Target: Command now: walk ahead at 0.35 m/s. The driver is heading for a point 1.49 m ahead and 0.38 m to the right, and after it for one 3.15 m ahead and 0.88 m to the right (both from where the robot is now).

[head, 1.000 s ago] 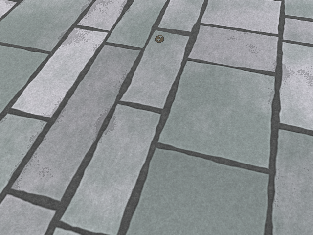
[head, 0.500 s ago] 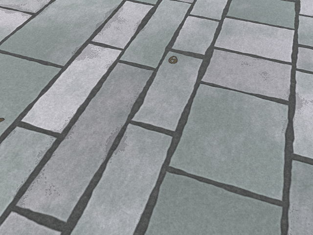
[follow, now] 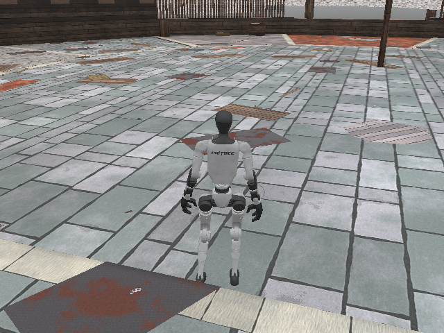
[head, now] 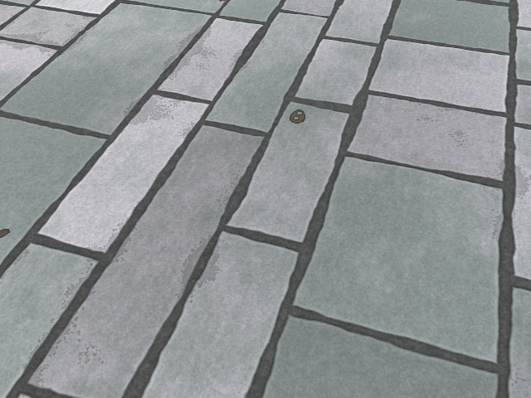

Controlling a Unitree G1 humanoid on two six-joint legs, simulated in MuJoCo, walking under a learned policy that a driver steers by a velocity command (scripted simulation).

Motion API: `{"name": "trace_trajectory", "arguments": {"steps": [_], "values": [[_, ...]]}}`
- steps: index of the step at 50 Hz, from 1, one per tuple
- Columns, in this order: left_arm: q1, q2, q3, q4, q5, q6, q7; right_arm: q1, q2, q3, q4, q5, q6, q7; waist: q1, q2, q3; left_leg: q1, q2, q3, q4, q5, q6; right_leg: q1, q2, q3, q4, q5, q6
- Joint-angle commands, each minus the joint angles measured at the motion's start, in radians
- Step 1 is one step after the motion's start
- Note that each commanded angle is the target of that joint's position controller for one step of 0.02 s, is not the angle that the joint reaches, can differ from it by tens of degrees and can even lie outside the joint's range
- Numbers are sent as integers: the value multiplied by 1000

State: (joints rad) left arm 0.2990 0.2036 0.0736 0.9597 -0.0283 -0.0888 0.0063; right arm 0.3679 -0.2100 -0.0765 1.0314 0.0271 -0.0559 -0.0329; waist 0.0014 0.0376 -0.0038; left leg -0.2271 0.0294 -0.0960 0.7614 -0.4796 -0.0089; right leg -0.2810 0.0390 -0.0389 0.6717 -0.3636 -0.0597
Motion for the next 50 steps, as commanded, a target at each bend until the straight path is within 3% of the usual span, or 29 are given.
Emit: {"name": "trace_trajectory", "arguments": {"steps": [1, 2, 3, 4, 5, 7, 10, 12, 15, 18, 20, 21, 22, 23, 24, 25, 26, 27, 28, 30, 32, 35, 40, 43, 46, 47, 48, 49, 50], "values": [[302, 173, 30, 43, 34, -22, -24, -237, -90, -10, -167, 21, -57, 1, 115, -292, 82, -684, -56, -17, 476, -76, 35, 412, -427, 886, -502, -153, -251], [223, 126, 13, 21, 26, -28, -24, -222, -88, -9, -160, 31, -67, 6, 74, -204, 138, -740, -4, -21, 530, 13, 64, 385, -407, 752, -470, -96, -223], [167, 106, 3, 1, 21, -29, -26, -196, -79, -7, -139, 19, -68, 7, 50, -120, 130, -714, 35, 2, 511, 119, 79, 355, -354, 604, -453, -3, -184], [127, 109, -3, -8, 22, -24, -28, -194, -89, -13, -128, 3, -65, 6, 33, -85, 125, -682, 65, 18, 447, 200, 79, 319, -324, 498, -457, 132, -150], [127, 84, -13, -4, 25, -16, -26, -194, -96, -20, -124, -7, -58, 10, 27, -96, 104, -623, 84, 34, 388, 253, 73, 297, -280, 397, -463, 256, -120], [192, 69, -21, 23, 27, -2, -17, -205, -68, -15, -130, -13, -42, 23, 35, -134, 70, -579, 74, 76, 313, 331, 48, 300, -240, 281, -472, 433, -107], [217, 101, -22, 31, 26, 7, 4, -360, -37, 5, -198, -14, -36, 34, 55, -101, 91, -555, 43, 112, 84, 438, 26, 256, -218, 196, -505, 523, -104], [227, 123, -20, 36, 25, 10, 16, -452, -21, 18, -234, -11, -39, 43, 73, -122, 101, -473, 11, 133, -68, 527, 19, 209, -202, 157, -536, 483, -94], [256, 130, -17, 56, 12, 10, 21, -531, -46, 23, -270, 0, -40, 60, 83, -134, 132, -425, -4, 135, -170, 572, 25, 222, -233, 153, -563, 426, -109], [255, 139, -8, 69, 9, 15, 22, -566, -70, 24, -302, 0, -50, 76, 63, -126, 136, -417, -9, 124, -237, 514, 63, 329, -276, 145, -507, 543, -100], [231, 166, 2, 64, 13, 23, 19, -493, -109, 8, -291, -3, -54, 78, 10, -154, 58, -278, -53, 153, -247, 433, 97, 385, -280, 125, -380, 865, -81], [216, 172, 4, 58, 17, 29, 18, -376, -144, -10, -261, -2, -54, 74, -52, -172, -21, -115, -85, 175, -245, 410, 123, 375, -264, 107, -242, 1047, -68], [179, 173, 1, 42, 25, 33, 14, -183, -188, -31, -208, 1, -51, 67, -144, -171, -128, 162, -55, 133, -240, 440, 165, 252, -228, 89, -28, 1054, -39], [183, 134, -14, 15, 49, 27, 9, 16, -272, -49, -168, -16, -46, 56, -187, -22, -296, 497, 168, -148, -214, 416, 237, 1, -140, 54, 315, 627, -13], [327, -4, -48, 31, 25, 3, -10, 49, -280, -42, -143, -23, -48, 69, -96, 238, -449, 748, 381, -653, -380, 173, 399, -333, 34, 149, 622, -195, 24], [233, 112, -20, 28, -6, -22, -14, -2, -190, -22, -144, -12, -47, 68, -123, 135, -316, 640, 328, -635, -459, 73, 343, -436, -22, 214, 701, -181, 1], [110, 155, -8, -16, -20, -32, -12, -117, -150, -8, -161, -8, -52, 65, -97, 89, -140, 450, 291, -462, -493, 142, 294, -472, -72, 167, 680, -77, -8], [56, 149, -6, -28, -12, -33, -2, -199, -136, -1, -178, -15, -59, 68, -57, -25, -68, 271, 259, -350, -529, 275, 274, -408, -122, 144, 632, 18, -6], [46, 143, 4, -27, 6, -25, 7, -240, -114, 5, -181, -27, -65, 73, -20, -43, -31, 150, 220, -261, -552, 366, 259, -352, -151, 136, 576, 65, -1], [93, 98, 3, -26, 10, -1, 12, -242, -92, 14, -166, -33, -70, 77, 27, 13, -31, 44, 181, -173, -601, 402, 255, -263, -183, 137, 508, 89, 6], [51, 92, 5, -48, 9, 11, 15, -199, -113, 13, -140, -28, -71, 67, 31, 22, 6, -3, 173, -122, -641, 407, 266, -293, -198, 117, 436, 118, 25], [-92, 109, 8, -103, 24, 11, 15, -135, -162, 4, -118, -30, -65, 42, 2, 7, 50, 16, 170, -85, -668, 435, 261, -402, -206, 106, 262, 280, 55], [-273, 84, -11, -154, 19, -1, -6, -36, -182, 7, -84, -14, -55, 31, -59, 6, 63, 55, 125, 13, -650, 477, 209, -331, -147, 50, -36, 504, 57], [-367, 92, -21, -193, 9, -5, -23, 25, -192, 6, -55, -7, -45, 33, -86, 4, 87, 161, 168, -2, -609, 471, 210, -357, -131, 49, -113, 463, 48], [-382, 121, -18, -222, 7, -14, -42, 40, -212, -2, -39, -5, -27, 30, -64, 22, 77, 272, 224, -23, -533, 563, 192, -340, -114, 49, -164, 340, 11], [-345, 141, -11, -217, 7, -17, -44, 27, -221, -4, -41, -7, -21, 28, -35, 41, 55, 286, 227, -20, -490, 670, 181, -275, -96, 33, -176, 299, -4], [-252, 169, 3, -193, 9, -20, -43, 0, -224, -4, -48, -8, -16, 27, 22, 49, 0, 280, 201, 8, -386, 844, 162, -136, -63, 3, -199, 291, -26], [-71, 222, 30, -140, 10, -20, -36, -8, -200, 7, -57, -15, -12, 27, 99, 35, -118, 207, 145, 52, -186, 912, 134, 117, -65, 10, -185, 319, -63], [126, 308, 50, -103, 22, -16, -26, 5, -162, 25, -88, -38, -15, 25, 151, -102, -288, -12, 70, 108, 155, 609, 98, 437, -272, 251, -157, 352, -132]]}}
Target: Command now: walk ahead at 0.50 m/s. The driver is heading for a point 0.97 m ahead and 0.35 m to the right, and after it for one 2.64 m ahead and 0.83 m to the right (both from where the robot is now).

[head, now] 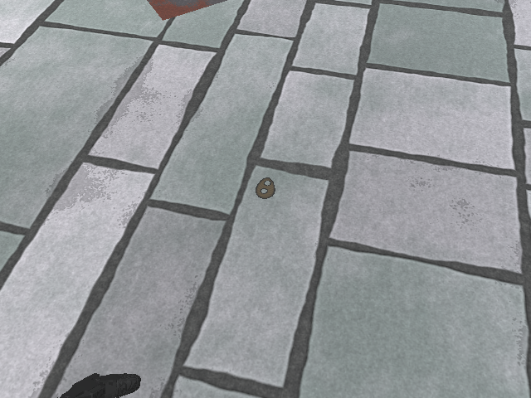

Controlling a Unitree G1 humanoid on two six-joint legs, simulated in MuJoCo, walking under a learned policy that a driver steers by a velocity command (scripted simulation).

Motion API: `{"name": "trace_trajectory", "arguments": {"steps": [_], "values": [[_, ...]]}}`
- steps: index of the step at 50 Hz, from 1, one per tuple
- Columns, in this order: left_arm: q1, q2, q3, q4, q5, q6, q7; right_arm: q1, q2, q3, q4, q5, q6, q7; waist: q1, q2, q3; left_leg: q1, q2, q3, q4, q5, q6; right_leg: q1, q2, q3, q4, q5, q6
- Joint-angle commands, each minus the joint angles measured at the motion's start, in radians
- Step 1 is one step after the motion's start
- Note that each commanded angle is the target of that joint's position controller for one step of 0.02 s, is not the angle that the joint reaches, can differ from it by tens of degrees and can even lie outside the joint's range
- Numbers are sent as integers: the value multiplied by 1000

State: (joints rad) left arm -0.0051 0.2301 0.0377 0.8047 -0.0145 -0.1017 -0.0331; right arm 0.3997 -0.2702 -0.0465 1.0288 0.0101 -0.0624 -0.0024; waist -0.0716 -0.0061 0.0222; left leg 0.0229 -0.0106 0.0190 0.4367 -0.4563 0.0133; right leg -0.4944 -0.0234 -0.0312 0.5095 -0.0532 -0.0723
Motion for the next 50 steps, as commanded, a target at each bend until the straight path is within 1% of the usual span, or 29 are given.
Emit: {"name": "trace_trajectory", "arguments": {"steps": [1, 2, 3, 4, 5, 6, 8, 10, 12, 16, 19, 22, 24, 25, 26, 27, 28, 29, 30, 31, 32, 33, 34, 35, 38, 41, 44, 47, 50], "values": [[452, 317, 90, 73, 12, 3, 3, 107, 22, 28, -77, -5, -34, 8, 148, -332, -431, -640, -62, -44, 773, -88, 24, 938, -394, 712, -140, -163, -274], [422, 208, 61, 61, 5, 3, 2, 32, -105, 1, -69, 18, -54, 11, 181, -199, -358, -749, -2, -150, 877, -113, 41, 887, -357, 718, -196, -270, -232], [333, 170, 48, 43, 4, 2, 6, -71, -146, -12, -102, 35, -65, 13, 168, -143, -210, -799, 46, -123, 877, -16, 55, 745, -323, 558, -215, -212, -185], [256, 155, 40, 26, 10, 0, 5, -116, -133, -11, -109, 31, -65, 6, 135, -51, -138, -757, 96, -97, 833, 79, 50, 597, -284, 447, -242, -93, -166], [215, 130, 33, 22, 17, -2, 2, -137, -122, -17, -112, 15, -58, 0, 109, -28, -82, -720, 123, -90, 774, 135, 42, 488, -246, 367, -274, -11, -156], [204, 113, 27, 26, 25, -5, -1, -117, -104, -19, -111, 9, -46, 0, 77, -57, -75, -662, 146, -95, 740, 173, 37, 427, -222, 314, -302, 27, -149], [220, 113, 28, 42, 19, -11, -3, -100, -66, -17, -110, 7, -24, -2, 56, -65, -61, -630, 156, -84, 684, 199, 24, 371, -201, 254, -346, 75, -158], [249, 143, 35, 60, 17, -13, 6, -152, -62, -18, -133, -1, -13, -4, 57, -52, -29, -681, 163, -76, 606, 265, 5, 356, -199, 211, -376, 115, -167], [283, 157, 39, 76, 17, -7, 19, -228, -64, -19, -162, -7, -13, -4, 73, -43, -5, -734, 163, -73, 497, 365, -12, 369, -195, 181, -393, 132, -162], [338, 166, 37, 101, 9, 1, 32, -362, -44, -11, -203, -3, -22, 8, 111, -52, 25, -688, 127, -38, 254, 555, -13, 370, -153, 99, -409, 106, -124], [399, 175, 39, 132, 2, 8, 35, -453, -42, -3, -234, 4, -27, 20, 142, -50, 51, -685, 104, -24, 155, 574, -7, 440, -174, 94, -398, 83, -121], [438, 180, 44, 157, -3, 25, 40, -520, -53, -2, -273, 9, -37, 38, 149, -50, 72, -710, 94, -37, 93, 500, 18, 546, -225, 118, -342, 127, -115], [427, 193, 50, 158, -6, 35, 44, -494, -77, -10, -278, 8, -46, 46, 116, -63, 55, -644, 75, -37, 54, 429, 35, 580, -243, 146, -285, 203, -102], [409, 205, 53, 153, -6, 39, 46, -442, -99, -19, -268, 7, -51, 45, 83, -79, 24, -552, 50, -20, 44, 394, 45, 576, -237, 150, -231, 313, -93], [385, 205, 52, 145, -5, 44, 46, -327, -130, -38, -237, 6, -54, 40, 19, -80, -43, -382, 21, 5, 21, 395, 64, 545, -200, 129, -111, 446, -74], [375, 175, 39, 128, 5, 44, 46, -141, -186, -62, -187, -2, -56, 30, -56, -60, -175, -90, 72, -37, 72, 432, 103, 412, -142, 96, 106, 399, -43], [452, 80, 11, 99, 16, 31, 40, 9, -285, -87, -164, -24, -52, 19, -56, 126, -351, 329, 331, -378, 77, 382, 214, 46, -9, 28, 491, 23, 24], [503, 42, -1, 116, -4, 12, 37, 32, -242, -74, -154, -15, -43, 22, -43, 289, -468, 433, 452, -712, -76, 239, 294, -150, 73, 116, 719, -530, 44], [428, 158, 31, 105, -32, 3, 37, -31, -169, -51, -165, -7, -42, 20, -48, 189, -317, 306, 416, -617, -115, 152, 242, -236, 12, 177, 807, -501, 34], [354, 172, 37, 82, -40, 2, 40, -107, -130, -40, -179, -6, -43, 17, -25, 145, -192, 155, 386, -470, -142, 159, 200, -258, -40, 145, 799, -412, 25], [322, 158, 40, 76, -31, 8, 47, -176, -97, -30, -182, -10, -48, 19, 8, 90, -110, 3, 346, -364, -189, 209, 178, -217, -78, 131, 747, -331, 28], [327, 145, 49, 80, -22, 22, 51, -220, -68, -23, -183, -16, -54, 21, 42, 105, -67, -95, 308, -272, -227, 254, 158, -164, -109, 136, 696, -276, 28], [353, 118, 48, 83, -21, 38, 50, -242, -62, -23, -179, -24, -57, 23, 68, 126, -49, -163, 288, -211, -259, 281, 150, -109, -123, 138, 678, -241, 29], [363, 93, 47, 83, -22, 51, 48, -250, -61, -25, -174, -25, -60, 23, 80, 121, -37, -198, 279, -165, -282, 314, 154, -91, -130, 133, 666, -224, 30], [314, 86, 53, 47, -16, 74, 50, -235, -95, -38, -156, -30, -67, 12, 91, 80, 0, -211, 278, -53, -316, 423, 168, -161, -137, 143, 606, -121, 43], [247, 84, 54, 17, -10, 68, 38, -204, -114, -43, -142, -31, -60, -5, 77, 61, 17, -164, 265, 36, -323, 484, 160, -210, -127, 138, 456, 24, 55], [142, 66, 43, -21, -5, 60, 16, -178, -137, -48, -140, -24, -50, -16, 41, 41, 43, -126, 258, 111, -327, 510, 145, -194, -114, 72, 296, 116, 51], [39, 56, 32, -73, -5, 59, -4, -118, -159, -56, -125, -13, -31, -20, 1, 26, 76, -19, 289, 147, -301, 549, 143, -233, -103, 28, 199, 92, 36], [-3, 68, 33, -120, -7, 61, -23, -96, -178, -65, -120, 1, -7, -20, 5, 44, 77, 82, 318, 180, -221, 712, 127, -226, -73, -21, 148, -21, 5]]}}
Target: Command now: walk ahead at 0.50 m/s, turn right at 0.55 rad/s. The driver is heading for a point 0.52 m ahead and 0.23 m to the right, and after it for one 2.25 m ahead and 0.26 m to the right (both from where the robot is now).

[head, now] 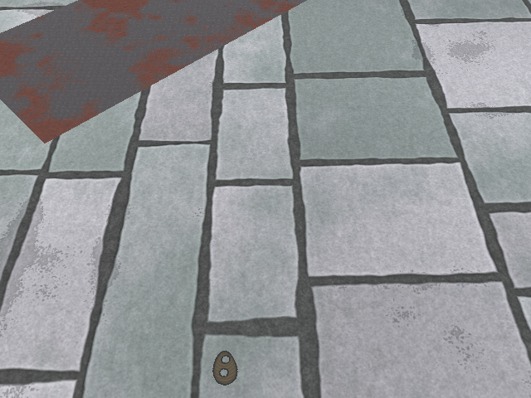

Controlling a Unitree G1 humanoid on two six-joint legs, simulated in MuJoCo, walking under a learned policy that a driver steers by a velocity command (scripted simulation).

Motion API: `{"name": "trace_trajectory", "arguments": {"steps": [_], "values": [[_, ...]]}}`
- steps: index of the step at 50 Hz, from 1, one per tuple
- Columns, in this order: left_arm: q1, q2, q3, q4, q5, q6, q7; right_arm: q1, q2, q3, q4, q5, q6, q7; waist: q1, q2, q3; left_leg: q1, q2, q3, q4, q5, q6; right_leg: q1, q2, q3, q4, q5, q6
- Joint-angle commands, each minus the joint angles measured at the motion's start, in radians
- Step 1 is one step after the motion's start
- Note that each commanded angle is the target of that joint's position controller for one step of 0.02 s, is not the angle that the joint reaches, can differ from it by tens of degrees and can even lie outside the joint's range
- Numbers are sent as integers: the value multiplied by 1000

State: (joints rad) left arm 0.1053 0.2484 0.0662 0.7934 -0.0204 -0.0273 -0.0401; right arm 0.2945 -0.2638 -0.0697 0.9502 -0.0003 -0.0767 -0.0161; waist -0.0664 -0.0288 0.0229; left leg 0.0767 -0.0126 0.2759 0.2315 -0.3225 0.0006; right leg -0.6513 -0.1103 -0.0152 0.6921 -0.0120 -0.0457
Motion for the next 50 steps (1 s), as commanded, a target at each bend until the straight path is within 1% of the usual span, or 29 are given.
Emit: {"name": "trace_trajectory", "arguments": {"steps": [1, 3, 4, 5, 6, 7, 8, 9, 10, 11, 13, 15, 20, 22, 25, 27, 28, 29, 30, 31, 32, 33, 34, 37, 40, 43, 47, 49, 50], "values": [[-99, 64, 11, -118, -2, -11, -20, -5, -198, -46, -48, 15, 14, -8, 20, 85, 55, 42, 320, -60, 38, 736, 128, -17, 43, -66, -43, -110, -39], [17, 114, 38, -108, -6, -6, -21, -30, -226, -54, -61, 22, 29, -13, 100, 125, -31, 45, 311, -36, 243, 1049, 106, 167, 122, -121, -44, -205, -83], [164, 162, 67, -74, -9, -6, -14, -52, -228, -53, -69, 28, 35, -14, 185, 112, -106, -21, 278, -14, 440, 1050, 77, 377, 166, -127, -120, -147, -119], [327, 250, 105, -33, -8, 2, 8, -47, -202, -42, -85, 14, 28, -15, 251, 25, -196, -255, 235, -14, 737, 774, 27, 686, 96, 34, -164, -132, -173], [300, 359, 118, -34, -14, -4, 17, 44, -33, 7, -140, -26, -4, 3, 116, -238, -256, -727, 25, -99, 1085, -208, -34, 1014, -161, 582, -229, -210, -353], [343, 290, 94, -66, 3, -19, 12, -50, -98, 3, -164, 18, -53, 19, 183, -132, -392, -857, -15, -340, 1204, -281, -19, 1086, -240, 852, -392, -321, -411], [308, 227, 76, -59, 11, -33, 10, -157, -145, -10, -194, 56, -77, 27, 199, -75, -251, -945, 39, -359, 1182, -185, 11, 1008, -211, 704, -412, -247, -349], [240, 189, 65, -69, 4, -41, 10, -162, -137, -6, -192, 45, -87, 24, 152, -6, -172, -907, 87, -361, 1089, -95, 26, 861, -165, 571, -404, -165, -306], [161, 151, 53, -87, 3, -41, 12, -153, -143, -13, -175, 18, -84, 16, 106, 26, -114, -829, 118, -357, 1000, -49, 19, 709, -123, 467, -414, -68, -277], [117, 128, 43, -107, 13, -43, 17, -128, -156, -23, -170, 8, -70, 16, 71, 13, -94, -751, 139, -364, 948, -16, 10, 608, -96, 410, -435, 6, -266], [109, 144, 43, -115, 12, -45, 26, -114, -138, -24, -177, -4, -43, 17, 43, 17, -74, -694, 139, -348, 860, 13, -20, 507, -73, 363, -466, 82, -266], [138, 180, 52, -112, 9, -47, 40, -165, -109, -16, -201, -15, -30, 12, 50, 16, -46, -695, 123, -327, 739, 97, -52, 443, -48, 305, -483, 130, -260], [212, 194, 59, -97, 0, -36, 55, -342, -73, 4, -258, -3, -34, 25, 124, -45, -15, -602, 42, -307, 372, 408, -64, 384, 24, 245, -460, -14, -182], [246, 192, 59, -85, -4, -32, 55, -379, -89, 1, -280, 7, -39, 32, 139, -58, -14, -583, 29, -324, 318, 423, -55, 415, 4, 289, -431, -59, -171], [261, 181, 57, -81, -5, -23, 61, -372, -130, -12, -290, 10, -53, 42, 125, -79, -21, -564, 23, -352, 257, 335, -27, 507, -33, 380, -341, -89, -155], [239, 176, 56, -90, -2, -16, 64, -288, -149, -24, -272, 10, -65, 43, 74, -109, -41, -459, 13, -333, 221, 267, 4, 522, -27, 413, -263, -43, -133], [228, 146, 45, -101, 2, -15, 63, -189, -176, -39, -249, 1, -70, 37, 25, -102, -101, -302, 31, -335, 207, 269, 35, 491, 23, 386, -154, 9, -103], [223, 91, 22, -124, 16, -18, 59, -35, -230, -54, -235, -17, -73, 30, -41, -9, -239, -45, 191, -484, 230, 224, 97, 369, 86, 307, 118, -98, -63], [370, 30, 4, -153, -13, -29, 58, 62, -308, -74, -200, -26, -58, 31, 23, 346, -369, 283, 419, -958, 134, 6, 262, 7, 220, 182, 451, -555, 6], [367, 136, 19, -132, -23, -29, 62, 31, -219, -53, -219, -5, -52, 35, 10, 286, -311, 256, 446, -1064, 85, -103, 262, -123, 151, 211, 599, -584, 24], [264, 199, 38, -142, -15, -21, 63, -28, -153, -35, -240, -5, -43, 29, -9, 179, -185, 131, 408, -885, 92, 44, 223, -145, 120, 199, 641, -507, 39], [209, 201, 42, -154, -2, -12, 68, -87, -130, -24, -251, -17, -34, 27, 11, 100, -122, 1, 370, -723, 106, 294, 202, -98, 88, 166, 631, -450, 54], [183, 197, 49, -166, 10, -6, 69, -122, -110, -17, -247, -19, -27, 26, 35, 90, -80, -99, 332, -607, 113, 514, 196, -63, 67, 155, 591, -432, 64], [207, 126, 41, -184, -5, 26, 64, -147, -117, -19, -225, -17, -26, 24, 80, 154, -65, -226, 276, -414, 70, 709, 197, 27, 35, 98, 475, -411, 78], [162, 97, 29, -217, 0, 42, 60, -160, -172, -39, -212, -11, -11, 8, 78, 145, -89, -211, 303, -335, 37, 762, 226, 24, 22, 73, 331, -293, 92], [114, 98, 26, -229, 3, 41, 41, -186, -182, -40, -209, 1, 12, -4, 65, 137, -107, -207, 284, -231, 31, 701, 202, 103, 28, 38, 171, -129, 81], [24, 86, 20, -260, 16, 33, 23, -130, -195, -35, -167, 22, 26, 11, 36, 125, -99, -187, 276, -232, 85, 661, 192, 212, 78, 22, -23, -137, 47], [51, 88, 22, -244, 24, 25, 22, -145, -191, -27, -153, 39, 27, 22, 69, 120, -100, -182, 264, -254, 160, 622, 165, 308, 99, 10, -183, -88, 16], [95, 100, 28, -222, 30, 19, 27, -140, -166, -16, -141, 42, 23, 28, 94, 104, -115, -217, 230, -250, 219, 575, 131, 434, 114, 1, -299, 34, -6]]}}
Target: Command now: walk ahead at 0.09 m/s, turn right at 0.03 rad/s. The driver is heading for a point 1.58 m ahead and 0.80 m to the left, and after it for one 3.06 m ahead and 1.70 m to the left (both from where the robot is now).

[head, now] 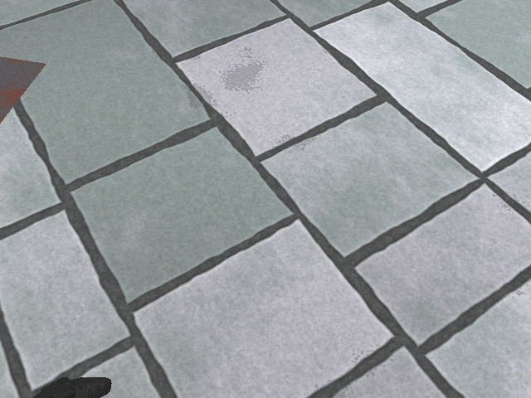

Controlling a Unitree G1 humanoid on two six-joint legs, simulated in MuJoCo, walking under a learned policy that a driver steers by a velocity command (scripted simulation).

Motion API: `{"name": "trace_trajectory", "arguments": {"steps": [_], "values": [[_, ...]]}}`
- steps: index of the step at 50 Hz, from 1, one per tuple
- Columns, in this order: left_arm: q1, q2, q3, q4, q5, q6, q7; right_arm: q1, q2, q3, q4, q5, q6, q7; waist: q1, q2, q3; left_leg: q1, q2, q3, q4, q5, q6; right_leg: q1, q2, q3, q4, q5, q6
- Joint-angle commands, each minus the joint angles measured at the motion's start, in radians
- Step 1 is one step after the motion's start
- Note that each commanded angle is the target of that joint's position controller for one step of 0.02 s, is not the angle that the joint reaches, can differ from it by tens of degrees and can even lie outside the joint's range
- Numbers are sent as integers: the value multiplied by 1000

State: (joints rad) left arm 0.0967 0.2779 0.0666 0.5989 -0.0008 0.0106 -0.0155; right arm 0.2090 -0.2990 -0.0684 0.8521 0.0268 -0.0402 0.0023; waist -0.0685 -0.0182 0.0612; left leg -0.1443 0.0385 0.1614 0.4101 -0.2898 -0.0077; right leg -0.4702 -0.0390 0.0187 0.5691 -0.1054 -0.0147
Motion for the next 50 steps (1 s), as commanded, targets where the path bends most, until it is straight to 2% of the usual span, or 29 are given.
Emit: {"name": "trace_trajectory", "arguments": {"steps": [1, 2, 3, 4, 5, 6, 7, 9, 12, 14, 16, 18, 19, 20, 21, 22, 23, 25, 26, 28, 33, 37, 42, 45, 46, 47, 48, 49, 50], "values": [[136, 139, 43, -22, 22, -23, 16, -12, -93, -1, -34, -5, -23, 17, 96, 32, -201, -71, 118, -109, 129, 419, 75, 420, -46, 48, -183, 451, -66], [159, 196, 43, -42, 56, -18, 33, 49, -32, 27, -44, -51, -34, 29, 67, -125, -308, -262, 45, -80, 298, -26, -4, 659, -288, 257, -77, 872, -171], [141, 116, 17, -36, 53, -15, 34, 85, -15, 41, -31, -36, -20, 30, 78, -209, -392, -298, 38, -180, 423, -417, -45, 633, -386, 347, -88, 820, -301], [126, 92, 11, -22, 39, -15, 25, 22, -100, 18, -43, -9, -3, 26, 100, -153, -349, -328, 45, -206, 501, -445, -61, 570, -337, 308, -127, 664, -302], [96, 121, 19, -9, 29, -18, 24, -18, -128, 5, -57, 1, 12, 16, 96, -142, -273, -386, 40, -193, 564, -417, -66, 522, -299, 259, -152, 564, -269], [66, 154, 30, -6, 24, -19, 26, -12, -141, -6, -44, -3, 30, 1, 88, -118, -231, -396, 40, -195, 605, -367, -71, 452, -288, 223, -182, 476, -249], [27, 160, 34, -2, 18, -21, 31, 9, -147, -15, -36, -9, 51, -12, 67, -120, -198, -362, 43, -200, 635, -315, -81, 363, -281, 185, -210, 414, -237], [-27, 149, 35, 4, 22, -19, 42, 58, -118, -19, -26, -6, 78, -28, 32, -127, -169, -308, 23, -166, 686, -240, -94, 244, -256, 100, -250, 322, -227], [-61, 109, 31, 26, 24, -17, 56, 31, -75, -16, -53, -10, 95, -36, 36, -135, -150, -280, 34, -145, 597, -158, -80, 202, -238, 18, -268, 159, -212], [-54, 113, 35, 44, 22, -13, 63, -12, -64, -11, -84, -14, 95, -25, 56, -139, -156, -258, 42, -134, 502, -124, -62, 223, -257, 12, -262, 121, -214], [-48, 130, 41, 60, 14, -6, 67, -10, -80, -15, -101, -15, 92, -10, 55, -145, -174, -220, 37, -118, 424, -105, -39, 253, -285, 18, -239, 128, -208], [-73, 143, 46, 72, -8, 2, 69, 47, -85, -22, -93, -18, 90, 5, 17, -135, -179, -127, 13, -79, 269, -11, 1, 240, -281, -11, -178, 99, -162], [-66, 131, 45, 85, -21, 6, 69, 88, -91, -29, -77, -25, 90, 10, 3, -103, -168, -70, -15, -71, 163, 55, 33, 209, -248, -47, -111, 16, -113], [-4, 97, 41, 112, -19, 12, 66, 99, -136, -42, -80, -36, 87, 5, 21, 43, -116, -22, 31, -199, 26, 203, 82, 109, -171, -129, 58, -139, -25], [10, 48, 27, 82, 23, 14, 60, 83, -264, -67, -119, -35, 84, -15, 68, 368, -63, 50, 292, -591, -54, 500, 219, -170, -8, -198, 368, -519, 91], [-118, 81, 36, 42, 18, 7, 68, 102, -284, -63, -141, -78, 63, -2, -11, 307, -103, -31, 367, -711, -121, 482, 356, -221, 56, -15, 547, -605, 83], [-134, 107, 45, 43, -1, 7, 73, 67, -264, -60, -145, -84, 41, 3, 6, 218, -92, -41, 318, -650, -133, 350, 329, -236, 36, 36, 610, -521, 61], [-81, 128, 61, 89, 7, 13, 85, -34, -190, -44, -164, -33, 32, -11, 58, 138, -79, -29, 227, -530, -110, 238, 219, -246, 4, 58, 591, -346, 47], [-64, 130, 64, 96, 12, 14, 88, -52, -167, -35, -171, -21, 34, -20, 70, 154, -88, -40, 205, -501, -104, 274, 205, -218, 7, 59, 595, -295, 55], [-42, 113, 62, 104, 6, 6, 83, -25, -144, -26, -177, -23, 37, -32, 72, 143, -130, 1, 177, -473, -92, 342, 204, -190, 28, 60, 594, -231, 67], [-65, 85, 48, 100, -1, -11, 77, 23, -170, -39, -188, -16, 48, -47, 44, 147, -142, 94, 159, -505, -71, 328, 213, -187, 44, 79, 369, -197, 101], [-71, 92, 44, 101, -6, -23, 61, 3, -191, -49, -211, -18, 60, -43, 35, 171, -119, 24, 143, -560, -65, 259, 228, -84, 60, 83, 219, -218, 110], [-37, 113, 46, 108, -14, -47, 40, -41, -193, -53, -241, -13, 74, -31, 40, 183, -147, 20, 131, -656, -11, 413, 234, 38, 85, 87, 77, -256, 92], [41, 122, 51, 130, -14, -61, 25, -90, -184, -50, -263, 5, 86, -36, 93, 175, -162, -4, 78, -669, 51, 424, 181, 198, 83, 64, -185, -85, 60], [68, 153, 60, 138, -8, -60, 25, -82, -160, -44, -271, 4, 87, -40, 94, 140, -174, -78, 35, -641, 98, 292, 135, 312, 11, 102, -244, 27, 32], [64, 217, 71, 126, 9, -52, 32, -24, -101, -29, -270, -11, 86, -36, 50, -71, -200, -207, -74, -500, 297, -40, 77, 428, -194, 283, -252, 193, -49], [54, 251, 73, 125, 42, -44, 31, -10, -134, -41, -297, -5, 76, -33, 28, -267, -144, -409, -196, -343, 483, -387, 21, 408, -346, 490, -260, 377, -228], [30, 200, 60, 105, 35, -47, 32, 16, -209, -62, -278, -21, 68, -31, 36, -186, -142, -431, -118, -344, 685, -373, -21, 374, -388, 486, -255, 366, -292], [-10, 148, 44, 93, 23, -46, 36, 20, -229, -74, -255, -15, 71, -28, 29, -127, -125, -426, -104, -341, 754, -303, -38, 352, -316, 378, -239, 323, -255]]}}
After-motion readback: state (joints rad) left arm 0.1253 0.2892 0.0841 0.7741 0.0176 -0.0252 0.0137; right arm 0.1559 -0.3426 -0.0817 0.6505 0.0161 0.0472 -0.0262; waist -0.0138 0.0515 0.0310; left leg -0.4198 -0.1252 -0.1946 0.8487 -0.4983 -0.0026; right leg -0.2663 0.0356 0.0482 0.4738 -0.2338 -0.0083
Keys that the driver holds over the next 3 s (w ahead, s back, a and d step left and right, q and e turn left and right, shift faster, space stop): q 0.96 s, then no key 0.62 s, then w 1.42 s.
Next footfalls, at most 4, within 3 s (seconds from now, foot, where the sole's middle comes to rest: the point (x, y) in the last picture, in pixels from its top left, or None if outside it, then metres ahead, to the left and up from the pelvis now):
0.02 right None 0.13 -0.13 -0.78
0.40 left None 0.05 0.12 -0.78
0.94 right None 0.15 -0.07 -0.78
1.28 left None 0.00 0.14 -0.78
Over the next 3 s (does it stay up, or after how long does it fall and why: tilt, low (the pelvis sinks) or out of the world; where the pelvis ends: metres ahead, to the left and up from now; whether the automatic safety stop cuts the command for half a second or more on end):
stays up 0.63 0.34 0.00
